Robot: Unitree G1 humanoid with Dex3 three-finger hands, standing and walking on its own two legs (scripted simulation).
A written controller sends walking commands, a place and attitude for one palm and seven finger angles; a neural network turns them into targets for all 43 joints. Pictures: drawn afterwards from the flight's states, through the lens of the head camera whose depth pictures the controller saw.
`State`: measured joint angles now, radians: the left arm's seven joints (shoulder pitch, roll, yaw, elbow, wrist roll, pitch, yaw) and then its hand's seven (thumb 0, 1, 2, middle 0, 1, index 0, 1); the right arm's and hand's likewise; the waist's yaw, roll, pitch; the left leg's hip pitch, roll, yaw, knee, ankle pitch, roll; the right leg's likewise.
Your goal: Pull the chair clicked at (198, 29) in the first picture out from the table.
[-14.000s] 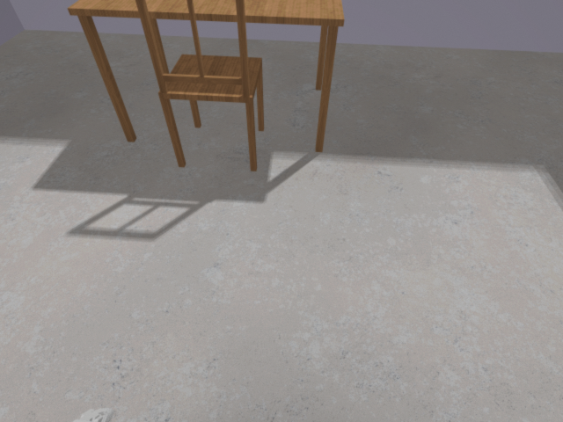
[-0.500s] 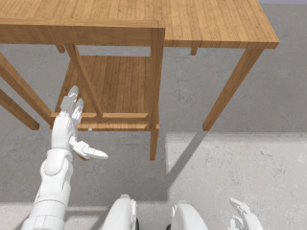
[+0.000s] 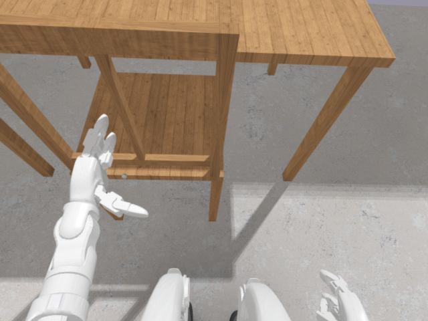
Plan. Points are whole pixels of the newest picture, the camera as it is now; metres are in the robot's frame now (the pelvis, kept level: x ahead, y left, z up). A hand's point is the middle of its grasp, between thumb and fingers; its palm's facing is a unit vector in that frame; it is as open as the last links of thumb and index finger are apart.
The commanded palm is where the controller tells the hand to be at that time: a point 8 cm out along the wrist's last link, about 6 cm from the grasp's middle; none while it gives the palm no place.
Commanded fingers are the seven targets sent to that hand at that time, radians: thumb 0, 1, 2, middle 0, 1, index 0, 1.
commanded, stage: push the fingers through the gap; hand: left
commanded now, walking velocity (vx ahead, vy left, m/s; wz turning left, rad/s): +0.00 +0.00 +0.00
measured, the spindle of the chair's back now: (126, 117) +0.49 +0.20 +0.03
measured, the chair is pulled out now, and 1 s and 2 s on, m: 0.00 0.00 0.00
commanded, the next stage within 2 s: hook a spindle and tug to test in 1.48 s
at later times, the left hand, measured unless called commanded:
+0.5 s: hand (128, 153) +0.41 +0.18 +0.03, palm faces +0.01 -1.00 -0.03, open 16.9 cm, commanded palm +0.40 +0.22 +0.03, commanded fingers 0.00 -0.50 0.30 -0.06 -0.08 -0.06 -0.08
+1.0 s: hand (137, 128) +0.47 +0.17 +0.02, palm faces +0.01 -1.00 -0.03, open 16.9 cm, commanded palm +0.45 +0.21 +0.02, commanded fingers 0.00 -0.50 0.30 -0.06 -0.08 -0.06 -0.08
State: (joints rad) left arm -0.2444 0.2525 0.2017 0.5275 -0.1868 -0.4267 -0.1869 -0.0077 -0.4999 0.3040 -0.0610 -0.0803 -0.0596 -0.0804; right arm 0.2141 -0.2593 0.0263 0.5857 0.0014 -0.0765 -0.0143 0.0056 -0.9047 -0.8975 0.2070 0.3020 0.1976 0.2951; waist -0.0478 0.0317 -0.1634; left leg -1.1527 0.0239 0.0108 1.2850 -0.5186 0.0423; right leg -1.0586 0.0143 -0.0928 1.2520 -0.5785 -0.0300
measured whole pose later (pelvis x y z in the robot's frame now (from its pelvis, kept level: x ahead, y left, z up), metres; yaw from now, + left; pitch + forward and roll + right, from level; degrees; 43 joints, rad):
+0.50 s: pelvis +0.00 +0.00 +0.00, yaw -1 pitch +23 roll -3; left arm -0.44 0.28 0.25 0.70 -0.15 -0.44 -0.16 -0.01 -0.50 0.30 -0.06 -0.08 -0.06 -0.08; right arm 0.26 -0.26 0.02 0.62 -0.01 -0.05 0.00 0.00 -0.90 -0.90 0.21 0.30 0.20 0.30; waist -0.08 0.04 -0.16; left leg -1.18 0.03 0.02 1.29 -0.51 0.05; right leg -1.09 0.02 -0.09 1.25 -0.57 -0.02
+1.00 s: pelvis +0.00 +0.00 -0.01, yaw -1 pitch +26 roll -4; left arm -0.69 0.36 0.33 0.95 -0.11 -0.46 -0.17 -0.01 -0.50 0.30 -0.06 -0.08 -0.06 -0.08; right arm 0.29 -0.27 0.03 0.64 -0.03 0.00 0.02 0.00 -0.91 -0.90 0.21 0.30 0.20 0.30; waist -0.12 0.04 -0.16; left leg -1.26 0.04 0.02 1.32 -0.52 0.05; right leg -1.17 0.03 -0.08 1.28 -0.57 -0.03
